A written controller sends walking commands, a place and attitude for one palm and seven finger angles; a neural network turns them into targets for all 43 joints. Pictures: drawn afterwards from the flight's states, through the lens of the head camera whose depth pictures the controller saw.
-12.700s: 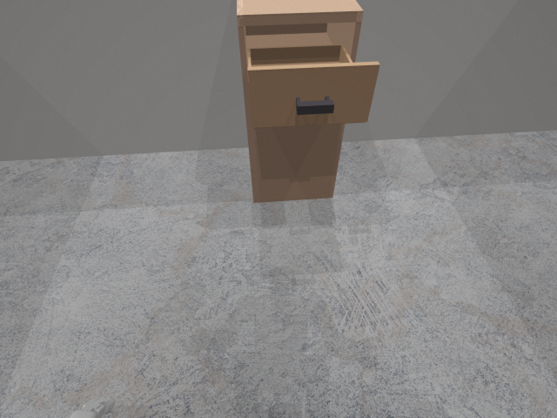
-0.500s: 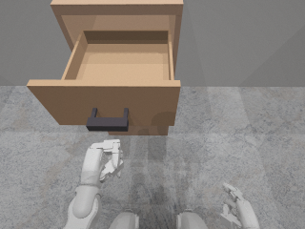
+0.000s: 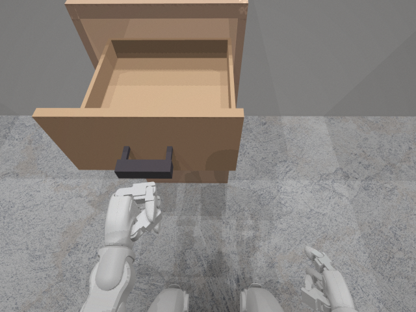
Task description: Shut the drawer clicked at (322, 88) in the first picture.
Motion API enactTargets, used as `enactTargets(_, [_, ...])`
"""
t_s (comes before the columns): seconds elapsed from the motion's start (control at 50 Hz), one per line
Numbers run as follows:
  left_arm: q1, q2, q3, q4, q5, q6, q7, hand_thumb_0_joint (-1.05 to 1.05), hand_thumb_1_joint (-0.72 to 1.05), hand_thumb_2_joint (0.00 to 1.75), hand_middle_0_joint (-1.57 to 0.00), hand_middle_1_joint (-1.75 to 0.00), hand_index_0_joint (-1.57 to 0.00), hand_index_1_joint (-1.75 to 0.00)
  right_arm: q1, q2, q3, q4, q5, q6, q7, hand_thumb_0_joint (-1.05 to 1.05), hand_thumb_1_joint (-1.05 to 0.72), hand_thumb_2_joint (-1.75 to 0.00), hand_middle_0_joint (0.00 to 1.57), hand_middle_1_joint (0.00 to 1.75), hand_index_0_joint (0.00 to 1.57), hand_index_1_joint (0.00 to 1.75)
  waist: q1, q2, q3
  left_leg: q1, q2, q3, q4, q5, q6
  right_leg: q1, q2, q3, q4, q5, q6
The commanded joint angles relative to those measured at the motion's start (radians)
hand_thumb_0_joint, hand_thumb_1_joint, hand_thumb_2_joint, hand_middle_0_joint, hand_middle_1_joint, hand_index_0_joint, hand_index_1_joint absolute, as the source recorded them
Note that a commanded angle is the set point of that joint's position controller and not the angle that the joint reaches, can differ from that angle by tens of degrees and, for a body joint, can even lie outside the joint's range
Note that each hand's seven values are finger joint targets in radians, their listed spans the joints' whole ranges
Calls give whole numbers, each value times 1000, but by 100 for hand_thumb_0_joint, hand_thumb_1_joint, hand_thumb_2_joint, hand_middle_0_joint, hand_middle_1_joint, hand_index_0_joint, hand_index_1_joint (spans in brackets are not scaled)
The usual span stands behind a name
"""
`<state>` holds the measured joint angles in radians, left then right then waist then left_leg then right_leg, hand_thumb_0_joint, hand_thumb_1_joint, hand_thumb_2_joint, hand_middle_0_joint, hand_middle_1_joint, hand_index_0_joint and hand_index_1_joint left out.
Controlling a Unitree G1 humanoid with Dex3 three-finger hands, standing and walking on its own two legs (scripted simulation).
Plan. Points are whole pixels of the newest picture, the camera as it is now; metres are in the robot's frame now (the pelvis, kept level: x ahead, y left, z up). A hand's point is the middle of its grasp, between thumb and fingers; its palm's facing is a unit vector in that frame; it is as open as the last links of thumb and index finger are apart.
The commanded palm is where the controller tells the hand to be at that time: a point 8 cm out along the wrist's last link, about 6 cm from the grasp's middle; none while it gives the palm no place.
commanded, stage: push the drawer shut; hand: left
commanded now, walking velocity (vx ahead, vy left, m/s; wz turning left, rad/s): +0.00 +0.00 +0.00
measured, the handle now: (146, 159) +0.39 +0.13 +0.06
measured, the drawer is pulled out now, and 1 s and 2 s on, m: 0.30 0.21 0.09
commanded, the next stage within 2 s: none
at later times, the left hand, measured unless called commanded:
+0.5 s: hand (161, 195) +0.32 +0.10 +0.04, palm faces -0.04 -1.00 -0.05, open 3.0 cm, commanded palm +0.32 +0.15 +0.05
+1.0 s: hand (165, 158) +0.40 +0.10 +0.04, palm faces -0.01 -1.00 -0.05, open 3.1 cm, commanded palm +0.39 +0.15 +0.05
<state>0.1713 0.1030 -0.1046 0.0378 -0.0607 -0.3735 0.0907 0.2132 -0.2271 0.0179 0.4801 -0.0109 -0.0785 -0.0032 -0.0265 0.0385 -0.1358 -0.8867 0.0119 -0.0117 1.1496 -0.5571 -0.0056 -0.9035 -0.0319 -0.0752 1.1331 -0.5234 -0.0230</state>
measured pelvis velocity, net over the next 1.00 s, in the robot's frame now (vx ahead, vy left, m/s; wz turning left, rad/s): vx -0.03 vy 0.01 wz -0.02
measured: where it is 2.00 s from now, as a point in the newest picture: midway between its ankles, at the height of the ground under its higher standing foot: outside the picture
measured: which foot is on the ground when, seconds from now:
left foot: down 0.00-1.00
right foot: down 0.00-1.00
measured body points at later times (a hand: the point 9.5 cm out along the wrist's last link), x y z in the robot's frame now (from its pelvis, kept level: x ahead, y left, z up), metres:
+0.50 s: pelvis -0.01 +0.01 +0.00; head +0.08 +0.00 +0.44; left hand +0.31 +0.15 +0.05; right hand +0.14 -0.23 -0.10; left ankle +0.00 +0.12 -0.65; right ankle +0.01 -0.11 -0.65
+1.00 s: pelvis -0.03 +0.01 +0.00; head +0.07 +0.01 +0.44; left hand +0.39 +0.15 +0.05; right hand +0.06 -0.24 -0.12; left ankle +0.00 +0.12 -0.65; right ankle +0.01 -0.11 -0.65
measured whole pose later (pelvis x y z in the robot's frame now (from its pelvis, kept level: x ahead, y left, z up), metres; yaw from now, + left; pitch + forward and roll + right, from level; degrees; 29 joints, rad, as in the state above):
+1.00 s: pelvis -0.03 +0.01 +0.00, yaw -1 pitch +18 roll -1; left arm -0.49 0.15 0.07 0.72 -0.07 -0.43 0.10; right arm 0.26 -0.24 0.02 0.63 -0.02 -0.03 0.00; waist -0.10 0.03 -0.11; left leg -0.95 0.01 0.01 1.12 -0.49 0.01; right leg -0.97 -0.03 -0.06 1.09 -0.44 -0.01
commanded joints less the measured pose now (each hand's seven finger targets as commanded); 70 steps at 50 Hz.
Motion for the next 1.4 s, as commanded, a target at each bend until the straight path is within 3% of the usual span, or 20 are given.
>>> enactTargets(0.0, [-191,31,33,-140,4,-55,-19,0,90,90,-140,-160,-140,-160,-11,-116,-49,-122,8,-43,-6,0,-90,-90,20,30,20,30,-25,-69,-272,95,-24,3,-140,272,23,234,11,57,-174,287,2])
enactTargets(0.12, [-299,33,39,-110,-13,4,-38,0,90,90,-140,-160,-140,-160,4,-125,-50,-119,14,-25,-8,0,-90,-90,20,30,20,30,-30,-65,-306,132,-22,1,-162,302,23,256,12,47,-184,321,4])
enactTargets(0.16, [-317,47,71,-116,-22,-2,-24,0,90,90,-140,-160,-140,-160,7,-122,-52,-116,12,-25,-10,0,-90,-90,20,30,20,30,-19,-65,-331,144,-22,3,-165,329,22,278,12,47,-180,355,3])
enactTargets(0.18, [-322,59,83,-110,-23,-8,-16,0,90,90,-140,-160,-140,-160,9,-124,-52,-110,11,-24,-12,0,-90,-90,20,30,20,30,-29,-99,-328,136,-18,1,-160,338,24,281,13,45,-179,367,6])
enactTargets(0.22, [-338,51,89,-89,-27,-23,-8,0,90,90,-140,-160,-140,-160,9,-120,-50,-99,10,-24,-10,0,-90,-90,20,30,20,30,-28,-100,-315,126,-21,4,-164,328,22,287,12,50,-185,366,6])
enactTargets(0.32, [-456,39,69,-43,-15,-66,5,0,90,90,-140,-160,-140,-160,-2,-121,-50,-65,7,-26,-5,0,-90,-90,20,30,20,30,-44,-41,-278,136,-19,-2,-165,284,20,215,12,44,-185,287,1])
enactTargets(0.38, [-553,55,65,-25,-6,-81,11,0,90,90,-140,-160,-140,-160,-2,-128,-51,-49,8,-24,-7,0,-90,-90,20,30,20,30,-63,-39,-288,149,-16,-12,-163,268,24,186,15,41,-184,251,0])
enactTargets(0.44, [-614,35,46,11,-2,-80,13,0,90,90,-140,-160,-140,-160,-3,-129,-52,-38,9,-21,-7,0,-90,-90,20,30,20,30,-64,-10,-322,173,-15,-18,-173,260,21,173,16,37,-179,235,-1])
enactTargets(0.58, [-801,83,98,139,-14,-68,30,0,90,90,-140,-160,-140,-160,-1,-141,-45,-10,13,-9,-19,0,-90,-90,20,30,20,30,-87,-49,-303,139,-16,-23,-192,160,27,159,23,42,-208,136,4])
enactTargets(0.76, [-965,131,185,324,-24,-95,29,0,90,90,-140,-160,-140,-160,27,-142,-42,19,7,-1,-20,0,-90,-90,20,30,20,30,-85,-39,-333,112,-23,-13,-204,140,22,181,28,52,-216,122,4])
enactTargets(0.82, [-1035,133,194,386,-22,-107,26,0,90,90,-140,-160,-140,-160,43,-147,-43,34,4,2,-17,0,-90,-90,20,30,20,30,-99,-23,-327,119,-20,-18,-205,143,20,148,30,44,-209,130,4])
enactTargets(0.92, [-1098,156,228,441,-16,-129,24,0,90,90,-140,-160,-140,-160,78,-153,-52,46,-3,6,-9,0,-90,-90,20,30,20,30,-100,-11,-388,137,-19,-14,-199,199,19,159,33,45,-199,182,3])
enactTargets(0.96, [-1150,136,215,469,-14,-136,24,0,90,90,-140,-160,-140,-160,92,-152,-54,57,-6,8,-5,0,-90,-90,20,30,20,30,-111,-7,-381,138,-18,-14,-198,200,18,147,33,42,-198,185,4])
enactTargets(0.98, [-1142,172,249,496,-12,-137,27,0,90,90,-140,-160,-140,-160,104,-159,-56,57,-8,10,-5,0,-90,-90,20,30,20,30,-106,-31,-376,127,-18,-17,-197,208,20,154,37,42,-195,191,3])
enactTargets(1.06, [-1193,191,276,544,-7,-152,24,0,90,90,-140,-160,-140,-160,125,-159,-58,66,-12,18,-2,0,-90,-90,20,30,20,30,-114,-56,-393,92,-22,-1,-192,202,24,188,36,56,-206,202,9])
enactTargets(1.2, [-1271,237,320,600,5,-177,11,0,90,90,-140,-160,-140,-160,162,-162,-61,78,-19,29,2,0,-90,-90,20,30,20,30,-117,2,-432,125,-20,0,-180,267,21,171,41,52,-183,270,6])
enactTargets(1.28, [-1338,228,311,639,5,-182,3,0,90,90,-140,-160,-140,-160,184,-164,-61,87,-22,35,8,0,-90,-90,20,30,20,30,-139,12,-425,139,-16,-6,-175,284,21,138,45,46,-178,277,6])
enactTargets(1.3, [-1333,262,342,651,10,-186,3,0,90,90,-140,-160,-140,-160,188,-168,-63,91,-24,38,8,0,-90,-90,20,30,20,30,-131,4,-444,136,-16,-7,-170,292,19,146,44,47,-173,285,6])
enactTargets(1.36, [-1368,242,330,682,10,-189,0,0,90,90,-140,-160,-140,-160,196,-164,-63,93,-26,44,11,0,-90,-90,20,30,20,30,-145,-8,-445,117,-19,1,-163,284,24,155,44,54,-180,291,10])
enactTargets(1.38, [-1375,265,345,697,13,-190,0,0,90,90,-140,-160,-140,-160,204,-169,-63,94,-27,45,10,0,-90,-90,20,30,20,30,-145,-16,-438,117,-17,-10,-165,292,24,145,46,49,-171,293,7])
